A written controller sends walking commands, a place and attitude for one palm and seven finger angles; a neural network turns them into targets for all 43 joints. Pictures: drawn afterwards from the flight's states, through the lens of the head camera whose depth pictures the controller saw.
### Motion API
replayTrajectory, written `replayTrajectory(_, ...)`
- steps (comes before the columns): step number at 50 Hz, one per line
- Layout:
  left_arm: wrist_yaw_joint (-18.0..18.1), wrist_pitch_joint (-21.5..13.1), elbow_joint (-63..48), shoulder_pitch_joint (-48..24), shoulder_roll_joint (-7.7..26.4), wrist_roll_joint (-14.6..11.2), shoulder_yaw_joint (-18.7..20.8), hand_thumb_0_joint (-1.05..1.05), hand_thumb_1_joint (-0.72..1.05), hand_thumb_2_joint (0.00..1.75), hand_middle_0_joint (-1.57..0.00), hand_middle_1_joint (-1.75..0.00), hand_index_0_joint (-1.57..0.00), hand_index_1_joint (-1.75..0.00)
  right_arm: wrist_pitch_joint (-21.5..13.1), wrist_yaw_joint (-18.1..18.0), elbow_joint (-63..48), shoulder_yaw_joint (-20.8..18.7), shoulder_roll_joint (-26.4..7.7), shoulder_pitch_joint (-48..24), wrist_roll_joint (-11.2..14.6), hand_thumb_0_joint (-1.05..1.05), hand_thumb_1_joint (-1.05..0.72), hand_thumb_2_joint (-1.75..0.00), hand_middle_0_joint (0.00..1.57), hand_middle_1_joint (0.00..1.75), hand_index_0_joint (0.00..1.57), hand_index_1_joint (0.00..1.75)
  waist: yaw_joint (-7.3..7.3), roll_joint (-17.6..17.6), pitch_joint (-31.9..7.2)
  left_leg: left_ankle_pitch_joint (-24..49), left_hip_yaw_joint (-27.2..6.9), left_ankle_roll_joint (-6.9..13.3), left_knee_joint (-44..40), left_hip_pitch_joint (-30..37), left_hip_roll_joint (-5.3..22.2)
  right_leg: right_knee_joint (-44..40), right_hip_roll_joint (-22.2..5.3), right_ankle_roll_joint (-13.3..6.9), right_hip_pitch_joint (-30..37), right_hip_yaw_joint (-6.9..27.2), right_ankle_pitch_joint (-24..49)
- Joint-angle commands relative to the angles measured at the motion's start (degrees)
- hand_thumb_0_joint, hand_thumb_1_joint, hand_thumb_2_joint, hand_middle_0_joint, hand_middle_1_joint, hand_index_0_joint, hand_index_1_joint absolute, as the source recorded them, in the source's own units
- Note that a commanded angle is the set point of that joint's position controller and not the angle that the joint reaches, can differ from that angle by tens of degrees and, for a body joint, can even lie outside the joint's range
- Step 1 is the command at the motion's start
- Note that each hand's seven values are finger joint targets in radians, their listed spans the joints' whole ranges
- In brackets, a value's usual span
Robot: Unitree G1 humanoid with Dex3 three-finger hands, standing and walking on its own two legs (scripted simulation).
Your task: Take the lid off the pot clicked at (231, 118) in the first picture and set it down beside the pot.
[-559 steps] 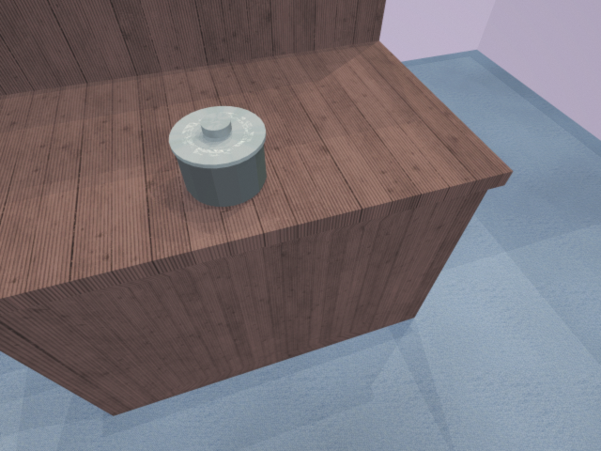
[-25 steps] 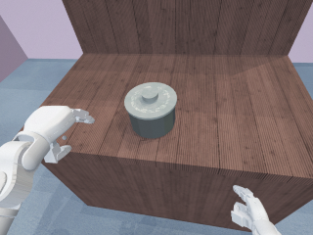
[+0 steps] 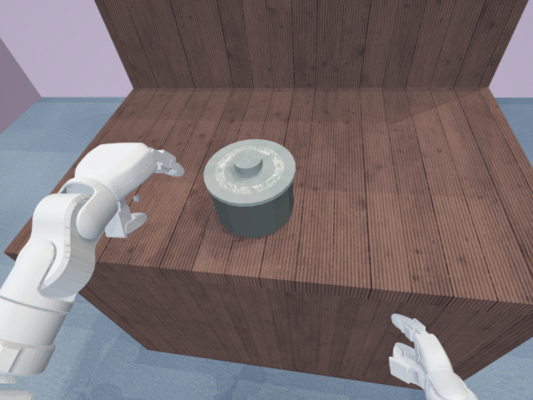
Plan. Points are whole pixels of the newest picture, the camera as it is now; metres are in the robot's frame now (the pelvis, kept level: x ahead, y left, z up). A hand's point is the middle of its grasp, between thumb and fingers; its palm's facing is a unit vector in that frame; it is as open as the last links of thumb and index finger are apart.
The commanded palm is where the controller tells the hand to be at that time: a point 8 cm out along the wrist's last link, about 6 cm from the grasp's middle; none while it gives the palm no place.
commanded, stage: move the open hand above the knob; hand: left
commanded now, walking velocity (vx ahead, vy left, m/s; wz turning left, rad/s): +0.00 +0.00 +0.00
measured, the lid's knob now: (248, 161) +0.48 +0.09 +0.09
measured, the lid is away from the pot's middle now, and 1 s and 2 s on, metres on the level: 0.00 0.00 0.00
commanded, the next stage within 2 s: lower the open fingers around the knob in 2.00 s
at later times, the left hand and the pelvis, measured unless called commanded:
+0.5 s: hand (176, 179) +0.38 +0.17 +0.15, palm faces -0.17 -0.07 -0.98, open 10.1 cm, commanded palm +0.36 +0.17 +0.22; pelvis +0.02 -0.01 +0.00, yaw +0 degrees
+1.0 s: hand (216, 154) +0.43 +0.12 +0.15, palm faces -0.17 -0.06 -0.98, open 10.1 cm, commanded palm +0.41 +0.12 +0.22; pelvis +0.03 -0.01 +0.00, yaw -1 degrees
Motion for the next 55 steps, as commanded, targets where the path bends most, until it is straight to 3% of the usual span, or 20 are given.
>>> replayTrajectory(1, 2.42, 0.94, -7.48, -17.45, 12.99, 0.92, 10.27, 0.0, -0.33, 1.48, -0.84, -0.08, -0.84, -0.08, -2.67, 0.83, -10.01, -2.41, -6.13, -9.47, 0.57, 0.0, -0.9, -0.9, 0.2, 0.3, 0.2, 0.3, -0.06, -5.07, -16.82, 9.81, -3.54, 0.42, -1.22, 7.72, 0.39, -1.82, 2.92, -3.22, 2.14, 1.8, 9.45)
replayTrajectory(2, 2.17, 0.9, -8.22, -20.3, 12.91, 1.66, 9.19, 0.0, -0.33, 1.48, -0.84, -0.08, -0.84, -0.08, -2.18, 0.81, -9.44, -2.04, -5.81, -8.59, 0.46, 0.0, -0.9, -0.9, 0.2, 0.3, 0.2, 0.3, 0.19, -4.67, -18.82, 11.12, -2.92, 0.29, -2.11, 7.89, 0.13, -1.96, 2.69, -2.99, 3.64, 1.49, 9.93)
replayTrajectory(4, 2.19, 1.12, -8.88, -22.27, 12.32, 1.7, 8.04, 0.0, -0.33, 1.48, -0.84, -0.08, -0.84, -0.08, -2.07, 0.64, -10.02, -2.13, -5.72, -9.53, 0.59, 0.0, -0.9, -0.9, 0.2, 0.3, 0.2, 0.3, 0.14, -4.47, -16.99, 9.86, -2.94, 0.25, -2.03, 7.2, 0.15, -2.19, 2.37, -2.9, 2.74, 1.6, 9.51)
replayTrajectory(7, 2.58, 1.46, -9.74, -22.93, 13.45, 2.23, 9.16, 0.0, -0.33, 1.48, -0.84, -0.08, -0.84, -0.08, -2.27, 0.84, -9.83, -2.06, -5.47, -8.28, 0.39, 0.0, -0.9, -0.9, 0.2, 0.3, 0.2, 0.3, 0.4, -4.3, -21.87, 13.3, -2.79, 0.52, -1.07, 8.79, -0.28, -1.03, 2.53, -2.97, 5.07, 1.88, 12.55)
replayTrajectory(11, 2.82, 2.25, -6.83, -20.11, 12.65, 1.22, 9.72, 0.0, -0.33, 1.48, -0.84, -0.08, -0.84, -0.08, -2.14, 1.35, -10.0, -2.48, -5.99, -8.99, 0.89, 0.0, -0.9, -0.9, 0.2, 0.3, 0.2, 0.3, -0.17, -5.47, -19.45, 13.44, -2.66, 0.64, 0.42, 7.83, -0.1, -0.54, 2.53, -3.06, 3.8, 2.33, 15.18)
replayTrajectory(15, 2.27, 2.62, -8.96, -25.38, 8.88, 1.71, 4.5, 0.0, -0.33, 1.48, -0.84, -0.08, -0.84, -0.08, -1.43, 1.21, -10.21, -2.16, -5.35, -9.24, 0.98, 0.0, -0.9, -0.9, 0.2, 0.3, 0.2, 0.3, -0.54, -5.37, -18.67, 12.84, -2.29, 0.48, -0.45, 7.68, -0.36, -1.02, 2.21, -2.61, 3.04, 1.85, 14.62)
replayTrajectory(17, 2.53, 2.73, -9.43, -24.9, 10.75, 2.09, 6.49, 0.0, -0.33, 1.48, -0.84, -0.08, -0.84, -0.08, -1.72, 1.49, -10.0, -2.28, -5.34, -7.95, 0.9, 0.0, -0.9, -0.9, 0.2, 0.3, 0.2, 0.3, -0.17, -5.05, -21.83, 15.61, -2.28, 0.77, 0.25, 8.93, -0.52, -0.19, 2.42, -2.81, 4.83, 2.03, 16.52)
replayTrajectory(21, 3.26, 3.57, -5.44, -27.15, 11.1, 2.15, 6.84, 0.0, -0.33, 1.48, -0.84, -0.08, -0.84, -0.08, -1.41, 1.25, -9.33, -2.59, -5.9, -9.19, 1.16, 0.0, -0.9, -0.9, 0.2, 0.3, 0.2, 0.3, -0.99, -5.58, -19.42, 11.71, -2.49, 0.8, 0.86, 7.87, -0.33, -0.3, 2.53, -3.05, 2.55, 2.36, 14.33)
replayTrajectory(25, 3.24, 3.97, -4.15, -33.48, 8.09, 3.11, 2.49, 0.0, -0.33, 1.48, -0.84, -0.08, -0.84, -0.08, -1.0, 0.95, -8.82, -2.2, -5.3, -8.9, 1.31, 0.0, -0.9, -0.9, 0.2, 0.3, 0.2, 0.3, -1.16, -5.28, -19.89, 12.11, -2.23, 0.55, 0.07, 7.8, -0.49, -0.36, 2.13, -2.79, 2.27, 2.1, 14.34)
replayTrajectory(27, 3.3, 4.0, -5.8, -33.64, 6.73, 3.32, 1.33, 0.0, -0.33, 1.48, -0.84, -0.08, -0.84, -0.08, -1.31, 1.35, -8.98, -2.09, -4.82, -8.71, 1.28, 0.0, -0.9, -0.9, 0.2, 0.3, 0.2, 0.3, -1.11, -4.28, -23.69, 14.0, -2.22, 0.69, 0.45, 9.51, -0.67, 0.39, 2.38, -2.98, 3.73, 2.04, 14.98)
replayTrajectory(28, 3.3, 4.24, -4.0, -33.51, 5.99, 3.32, 0.74, 0.0, -0.33, 1.48, -0.84, -0.08, -0.84, -0.08, -1.2, 1.43, -9.01, -2.28, -4.94, -8.92, 1.32, 0.0, -0.9, -0.9, 0.2, 0.3, 0.2, 0.3, -1.31, -5.32, -21.75, 13.59, -2.47, 0.51, 0.57, 8.7, -0.42, 0.35, 2.46, -3.01, 2.55, 1.71, 14.97)
replayTrajectory(31, 4.2, 4.65, -1.05, -32.77, 8.54, 3.31, 3.81, 0.0, -0.33, 1.48, -0.84, -0.08, -0.84, -0.08, -1.22, 1.53, -8.54, -2.55, -5.71, -8.58, 1.4, 0.0, -0.9, -0.9, 0.2, 0.3, 0.2, 0.3, -1.29, -6.34, -21.62, 12.14, -2.53, 0.69, 1.2, 7.69, -0.24, 0.77, 2.44, -3.29, 2.49, 2.08, 14.73)
replayTrajectory(34, 4.27, 4.8, 0.42, -36.44, 7.58, 4.08, 2.23, 0.0, -0.33, 1.48, -0.84, -0.08, -0.84, -0.08, -0.86, 1.39, -8.47, -1.97, -5.23, -8.33, 1.39, 0.0, -0.9, -0.9, 0.2, 0.3, 0.2, 0.3, -0.91, -7.52, -21.52, 13.4, -1.88, 0.49, 0.53, 6.55, -0.35, 0.79, 1.96, -2.94, 3.29, 2.06, 16.6)
replayTrajectory(38, 4.3, 5.6, 0.83, -38.89, 1.93, 3.92, -2.79, 0.0, -0.33, 1.48, -0.84, -0.08, -0.84, -0.08, -0.44, 1.87, -8.61, -2.15, -4.79, -8.53, 1.67, 0.0, -0.9, -0.9, 0.2, 0.3, 0.2, 0.3, -1.89, -6.65, -21.72, 12.93, -2.05, 0.41, 0.58, 7.33, -0.17, 1.06, 2.24, -3.03, 1.52, 1.47, 14.97)
replayTrajectory(41, 5.18, 5.8, 1.53, -39.68, 5.48, 4.2, 0.43, 0.0, -0.33, 1.48, -0.84, -0.08, -0.84, -0.08, -0.66, 1.69, -8.46, -2.47, -5.42, -8.54, 1.64, 0.0, -0.9, -0.9, 0.2, 0.3, 0.2, 0.3, -1.85, -6.27, -23.24, 12.2, -2.15, 0.73, 1.38, 7.74, -0.25, 1.44, 2.33, -3.28, 2.13, 2.19, 15.08)
replayTrajectory(45, 5.5, 6.71, 7.59, -43.86, 2.76, 4.85, -2.52, 0.0, -0.33, 1.48, -0.84, -0.08, -0.84, -0.08, -0.33, 1.22, -7.12, -2.0, -5.07, -7.37, 1.83, 0.0, -0.9, -0.9, 0.2, 0.3, 0.2, 0.3, -2.26, -7.53, -21.23, 11.31, -1.68, 0.53, 0.62, 6.26, -0.24, 1.13, 2.14, -3.01, 0.7, 1.66, 14.28)
replayTrajectory(47, 5.64, 6.51, 4.23, -45.77, 2.31, 4.94, -2.83, 0.0, -0.33, 1.48, -0.84, -0.08, -0.84, -0.08, -0.58, 1.47, -7.76, -2.15, -4.77, -7.5, 1.76, 0.0, -0.9, -0.9, 0.2, 0.3, 0.2, 0.3, -1.89, -6.77, -25.64, 13.36, -1.73, 0.74, 0.84, 7.82, -0.42, 1.94, 2.09, -3.12, 3.06, 1.98, 15.95)
replayTrajectory(50, 5.86, 7.22, 7.78, -47.23, 1.37, 5.2, -3.56, 0.0, -0.33, 1.48, -0.84, -0.08, -0.84, -0.08, -0.45, 1.6, -6.96, -2.35, -4.98, -6.91, 1.9, 0.0, -0.9, -0.9, 0.2, 0.3, 0.2, 0.3, -2.48, -7.37, -23.74, 14.05, -2.08, 0.57, 1.37, 7.31, -0.23, 2.12, 2.23, -3.24, 1.51, 1.54, 17.04)
replayTrajectory(52, 6.07, 7.04, 7.44, -45.96, 1.7, 5.08, -2.73, 0.0, -0.33, 1.48, -0.84, -0.08, -0.84, -0.08, -0.66, 1.77, -7.24, -2.28, -4.76, -6.49, 1.82, 0.0, -0.9, -0.9, 0.2, 0.3, 0.2, 0.3, -1.98, -8.19, -26.57, 15.93, -1.84, 0.85, 1.63, 7.7, -0.45, 2.57, 2.15, -3.12, 3.74, 1.81, 19.24)
replayTrajectory(55, 6.16, 7.71, 9.83, -49.39, -0.23, 5.36, -4.6, 0.0, -0.33, 1.48, -0.84, -0.08, -0.84, -0.08, -0.16, 1.65, -6.65, -2.5, -4.96, -6.41, 1.97, 0.0, -0.9, -0.9, 0.2, 0.3, 0.2, 0.3, -2.72, -8.0, -23.83, 14.01, -1.47, 0.75, 1.63, 6.75, -0.24, 2.12, 1.94, -3.05, 1.39, 1.68, 18.75)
